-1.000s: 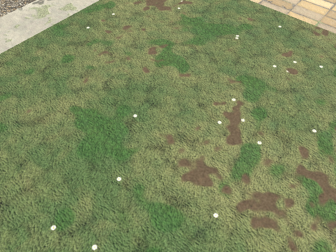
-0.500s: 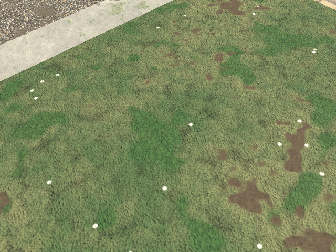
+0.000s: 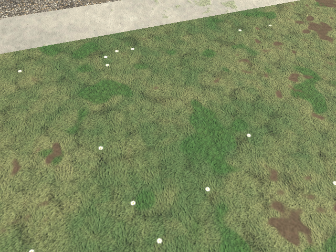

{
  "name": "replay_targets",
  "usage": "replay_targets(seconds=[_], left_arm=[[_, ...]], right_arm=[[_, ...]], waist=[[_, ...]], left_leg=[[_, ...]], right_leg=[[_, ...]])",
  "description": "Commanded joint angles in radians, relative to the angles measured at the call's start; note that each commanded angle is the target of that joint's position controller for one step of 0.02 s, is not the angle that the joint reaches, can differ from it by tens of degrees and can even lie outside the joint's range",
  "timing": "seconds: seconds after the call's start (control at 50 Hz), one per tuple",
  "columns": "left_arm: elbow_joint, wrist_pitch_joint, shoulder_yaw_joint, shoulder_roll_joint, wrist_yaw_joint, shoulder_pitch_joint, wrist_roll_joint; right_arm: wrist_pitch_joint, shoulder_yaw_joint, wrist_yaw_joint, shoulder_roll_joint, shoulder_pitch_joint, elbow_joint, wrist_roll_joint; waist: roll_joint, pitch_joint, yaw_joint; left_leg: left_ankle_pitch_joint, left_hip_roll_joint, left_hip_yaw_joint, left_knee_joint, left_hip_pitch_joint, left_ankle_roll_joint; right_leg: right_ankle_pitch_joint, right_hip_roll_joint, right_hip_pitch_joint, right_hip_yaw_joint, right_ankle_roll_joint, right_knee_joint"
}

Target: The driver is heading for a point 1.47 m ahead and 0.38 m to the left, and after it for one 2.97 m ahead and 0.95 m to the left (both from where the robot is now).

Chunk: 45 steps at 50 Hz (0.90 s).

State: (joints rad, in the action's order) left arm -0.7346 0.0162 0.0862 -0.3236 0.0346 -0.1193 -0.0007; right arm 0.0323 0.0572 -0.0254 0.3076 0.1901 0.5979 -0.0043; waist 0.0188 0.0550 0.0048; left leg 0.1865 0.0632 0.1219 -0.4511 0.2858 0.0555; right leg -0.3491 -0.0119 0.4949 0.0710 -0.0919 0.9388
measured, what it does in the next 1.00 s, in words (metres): steps on the spot, turning left: right foot, then left foot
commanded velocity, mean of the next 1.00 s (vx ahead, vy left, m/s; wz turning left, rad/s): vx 0.00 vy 0.00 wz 0.53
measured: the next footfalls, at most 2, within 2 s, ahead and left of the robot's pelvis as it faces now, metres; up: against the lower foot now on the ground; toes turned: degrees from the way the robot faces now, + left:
right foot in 0.20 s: +0.06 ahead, -0.14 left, +0.00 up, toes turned +14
left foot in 0.64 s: -0.02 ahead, +0.12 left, +0.00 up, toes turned +25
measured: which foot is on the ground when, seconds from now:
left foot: down 0.00-0.22, up 0.24-0.62, down 0.64-1.00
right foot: up 0.00-0.18, down 0.20-0.64, up 0.66-1.00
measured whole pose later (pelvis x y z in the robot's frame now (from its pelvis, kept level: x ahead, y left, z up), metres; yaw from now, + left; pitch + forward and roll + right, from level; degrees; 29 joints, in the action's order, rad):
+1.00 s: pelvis -0.02 +0.02 +0.00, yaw +31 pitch +0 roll -1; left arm -0.75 0.03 0.07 -0.31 0.02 -0.16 0.00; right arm 0.02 0.03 -0.01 0.27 0.15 0.62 0.02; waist 0.03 0.05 0.00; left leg 0.21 0.08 0.08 -0.45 0.24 0.06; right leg -0.34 0.04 0.39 0.04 -0.09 0.79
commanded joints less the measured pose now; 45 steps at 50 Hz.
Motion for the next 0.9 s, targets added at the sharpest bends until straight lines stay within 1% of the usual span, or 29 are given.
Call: replay_targets(seconds=[0.02, 0.08, 0.14, 0.18, 0.2, 0.22, 0.24, 0.26, 0.28, 0.3, 0.32, 0.34, 0.38, 0.42, 0.46, 0.5, 0.56, 0.6, 0.62, 0.64, 0.66, 0.68, 0.7, 0.72, 0.74, 0.76, 0.78, 0.82, 0.9], left_arm=[[0.074, -0.021, 0.013, -0.068, -0.006, 0.041, 0.003], [0.077, -0.031, 0.015, -0.075, -0.016, 0.038, 0.009], [0.078, -0.045, 0.018, -0.079, -0.029, 0.017, 0.015], [0.061, -0.053, 0.023, -0.077, -0.035, -0.038, 0.013], [0.053, -0.053, 0.032, -0.103, -0.032, -0.064, 0.006], [0.065, -0.046, 0.042, -0.165, -0.025, -0.068, -0.01], [0.063, -0.042, 0.049, -0.207, -0.029, -0.046, -0.042], [0.09, -0.046, 0.034, -0.151, -0.026, 0.001, -0.037], [0.101, -0.044, 0.019, -0.101, -0.019, 0.048, -0.027], [0.109, -0.041, 0.013, -0.084, -0.013, 0.073, -0.015], [0.109, -0.038, 0.007, -0.072, -0.007, 0.078, -0.002], [0.108, -0.033, 0.003, -0.072, -0.001, 0.067, -0.002], [0.101, -0.022, 0.005, -0.082, 0.007, 0.022, -0.012], [0.092, -0.013, 0.013, -0.104, 0.01, -0.019, -0.016], [0.09, -0.008, 0.023, -0.13, 0.005, -0.016, -0.011], [0.092, -0.003, 0.032, -0.155, -0.005, 0.001, -0.005], [0.083, -0.004, 0.038, -0.171, -0.018, 0.001, 0.012], [0.078, -0.008, 0.039, -0.172, -0.021, 0.02, 0.033], [0.066, -0.011, 0.034, -0.149, -0.022, 0.001, 0.04], [0.046, -0.016, 0.021, -0.103, -0.027, -0.058, 0.022], [0.094, -0.017, -0.009, -0.024, -0.032, -0.055, -0.046], [0.122, -0.019, 0.006, -0.079, -0.018, 0.058, -0.024], [0.122, -0.013, 0.018, -0.112, -0.01, 0.079, 0.003], [0.112, -0.009, 0.023, -0.117, -0.005, 0.065, 0.006], [0.095, -0.006, 0.027, -0.122, 0.002, 0.051, -0.003], [0.085, -0.003, 0.029, -0.123, 0.002, 0.025, -0.008], [0.074, -0.004, 0.028, -0.116, -0.001, 0.003, -0.005], [0.06, -0.003, 0.022, -0.099, -0.005, -0.02, 0.004], [0.068, -0.001, 0.006, -0.07, -0.008, 0.011, 0.003]], right_arm=[[-0.006, 0.058, -0.008, 0.185, -0.013, -0.067, 0.0], [0.0, 0.061, -0.001, 0.189, -0.025, -0.07, -0.001], [0.007, 0.063, 0.004, 0.187, -0.041, -0.073, -0.011], [0.013, 0.061, 0.0, 0.177, -0.073, -0.077, -0.025], [0.014, 0.055, -0.003, 0.156, -0.06, -0.076, -0.028], [0.013, 0.042, -0.001, 0.101, 0.003, -0.069, -0.014], [0.005, 0.058, -0.005, 0.143, -0.009, -0.094, -0.024], [0.001, 0.083, -0.007, 0.218, 0.027, -0.068, -0.005], [0.006, 0.094, -0.004, 0.231, 0.04, -0.042, -0.012], [0.017, 0.091, -0.007, 0.2, 0.06, -0.017, -0.013], [0.026, 0.085, -0.007, 0.177, 0.062, -0.015, -0.012], [0.029, 0.077, -0.002, 0.15, 0.054, -0.018, -0.017], [0.026, 0.066, 0.002, 0.123, 0.001, -0.045, -0.027], [0.022, 0.056, 0.006, 0.109, -0.042, -0.068, -0.024], [0.021, 0.046, 0.014, 0.093, -0.051, -0.08, -0.016], [0.021, 0.039, 0.022, 0.086, -0.046, -0.087, -0.013], [0.028, 0.045, 0.032, 0.103, -0.021, -0.088, -0.017], [0.033, 0.051, 0.039, 0.103, 0.027, -0.077, -0.018], [0.033, 0.06, 0.036, 0.116, 0.067, -0.063, -0.016], [0.03, 0.081, 0.026, 0.175, 0.11, -0.057, -0.015], [0.022, 0.102, 0.008, 0.301, 0.117, -0.089, -0.011], [-0.006, 0.09, 0.024, 0.267, 0.132, -0.101, 0.031], [-0.027, 0.077, 0.031, 0.232, 0.094, -0.089, 0.033], [-0.035, 0.071, 0.027, 0.204, 0.041, -0.08, 0.014], [-0.034, 0.06, 0.021, 0.176, 0.002, -0.085, -0.003], [-0.03, 0.05, 0.014, 0.164, -0.031, -0.087, -0.008], [-0.028, 0.041, 0.008, 0.15, -0.04, -0.09, -0.002], [-0.03, 0.031, 0.001, 0.13, -0.037, -0.082, 0.008], [-0.026, 0.026, -0.002, 0.13, -0.027, -0.056, 0.014]], waist=[[-0.168, -0.125, 0.017], [-0.179, -0.12, 0.02], [-0.186, -0.135, 0.012], [-0.175, -0.145, -0.029], [-0.139, -0.157, -0.033], [0.063, -0.186, 0.006], [0.273, -0.108, 0.016], [0.173, -0.1, 0.022], [0.123, -0.086, 0.037], [0.099, -0.074, 0.042], [0.104, -0.058, 0.03], [0.108, -0.051, 0.022], [0.128, -0.053, -0.015], [0.138, -0.074, -0.048], [0.141, -0.095, -0.054], [0.151, -0.104, -0.051], [0.161, -0.111, -0.039], [0.147, -0.114, 0.001], [0.118, -0.122, 0.021], [-0.031, -0.142, 0.022], [-0.365, -0.149, -0.017], [-0.269, -0.208, 0.078], [-0.184, -0.156, 0.058], [-0.155, -0.117, 0.027], [-0.129, -0.104, 0.013], [-0.139, -0.106, -0.006], [-0.15, -0.125, -0.016], [-0.147, -0.147, -0.015], [-0.156, -0.123, 0.01]], left_leg=[[-0.159, -0.234, 0.291, 0.1, -0.143, 0.175], [-0.153, -0.226, 0.355, 0.09, -0.11, 0.176], [-0.213, -0.213, 0.419, 0.061, -0.128, 0.163], [-0.211, -0.172, 0.417, 0.018, -0.101, 0.121], [-0.109, -0.131, 0.384, -0.028, -0.034, 0.075], [0.204, -0.026, 0.245, -0.227, 0.089, 0.011], [0.464, 0.097, 0.074, -0.42, 0.271, -0.047], [0.435, 0.019, 0.077, -0.62, 0.277, -0.087], [0.366, 0.007, 0.063, -0.691, 0.273, -0.104], [0.309, 0.002, 0.047, -0.738, 0.282, -0.124], [0.263, -0.004, 0.039, -0.783, 0.316, -0.142], [0.241, -0.01, 0.012, -0.789, 0.318, -0.154], [0.209, -0.032, -0.038, -0.71, 0.342, -0.169], [0.215, -0.064, -0.055, -0.614, 0.35, -0.181], [0.229, -0.092, -0.082, -0.512, 0.29, -0.178], [0.231, -0.101, -0.122, -0.415, 0.198, -0.164], [0.202, -0.091, -0.162, -0.281, 0.111, -0.133], [0.087, -0.075, -0.186, -0.104, 0.013, -0.086], [-0.009, -0.053, -0.184, 0.005, -0.087, -0.052], [-0.232, -0.112, -0.06, 0.074, -0.249, -0.005], [-0.661, -0.395, 0.329, 0.044, -0.393, 0.142], [-0.581, -0.466, 0.42, 0.084, -0.283, 0.302], [-0.464, -0.409, 0.328, 0.106, -0.247, 0.273], [-0.356, -0.348, 0.263, 0.111, -0.214, 0.214], [-0.305, -0.311, 0.232, 0.111, -0.202, 0.175], [-0.337, -0.288, 0.198, 0.112, -0.174, 0.165], [-0.361, -0.273, 0.176, 0.115, -0.161, 0.164], [-0.371, -0.258, 0.148, 0.116, -0.174, 0.167], [-0.264, -0.249, 0.159, 0.119, -0.18, 0.167]], right_leg=[[-0.005, -0.008, 0.014, 0.024, -0.002, -0.117], [-0.028, -0.027, -0.056, 0.03, 0.011, -0.205], [-0.023, -0.039, -0.12, 0.033, 0.03, -0.321], [0.113, -0.037, -0.239, 0.013, 0.054, -0.52], [0.22, 0.029, -0.347, 0.043, 0.08, -0.595], [0.328, 0.236, -0.461, 0.225, 0.16, -0.624], [0.467, 0.382, -0.393, 0.437, 0.329, -0.656], [0.46, 0.414, -0.354, 0.405, 0.374, -0.652], [0.422, 0.351, -0.329, 0.301, 0.335, -0.64], [0.366, 0.286, -0.333, 0.217, 0.295, -0.63], [0.374, 0.269, -0.349, 0.176, 0.289, -0.625], [0.4, 0.248, -0.346, 0.127, 0.291, -0.628], [0.419, 0.239, -0.404, 0.078, 0.306, -0.633], [0.452, 0.269, -0.479, 0.072, 0.325, -0.628], [0.479, 0.288, -0.486, 0.043, 0.328, -0.62], [0.515, 0.298, -0.443, 0.003, 0.326, -0.617], [0.537, 0.318, -0.429, -0.022, 0.311, -0.585], [0.508, 0.315, -0.403, -0.054, 0.268, -0.518], [0.438, 0.289, -0.35, -0.093, 0.217, -0.446], [0.26, 0.224, -0.211, -0.178, 0.132, -0.273], [-0.321, 0.079, 0.101, -0.227, 0.023, 0.051], [-0.365, 0.023, 0.15, -0.051, 0.017, 0.223], [-0.286, 0.047, 0.163, -0.017, 0.03, 0.279], [-0.19, 0.062, 0.169, -0.005, 0.041, 0.257], [-0.125, 0.07, 0.164, 0.003, 0.04, 0.231], [-0.065, 0.061, 0.13, -0.005, 0.029, 0.233], [-0.024, 0.049, 0.092, -0.015, 0.02, 0.244], [0.019, 0.043, 0.061, -0.023, 0.006, 0.198], [0.027, 0.056, 0.012, -0.021, -0.005, -0.011]])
